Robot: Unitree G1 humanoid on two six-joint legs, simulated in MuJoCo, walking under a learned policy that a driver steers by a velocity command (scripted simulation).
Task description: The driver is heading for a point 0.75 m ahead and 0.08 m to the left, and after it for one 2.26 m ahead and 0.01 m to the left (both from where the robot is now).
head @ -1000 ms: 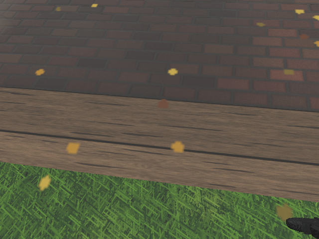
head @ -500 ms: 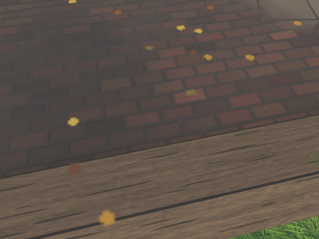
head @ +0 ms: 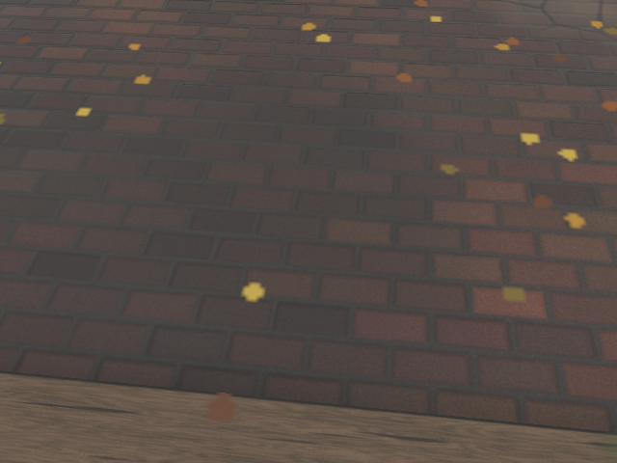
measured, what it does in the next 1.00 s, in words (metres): walks ahead: left foot, then right foot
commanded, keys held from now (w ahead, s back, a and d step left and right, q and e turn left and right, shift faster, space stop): w+q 0.36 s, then w+e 0.64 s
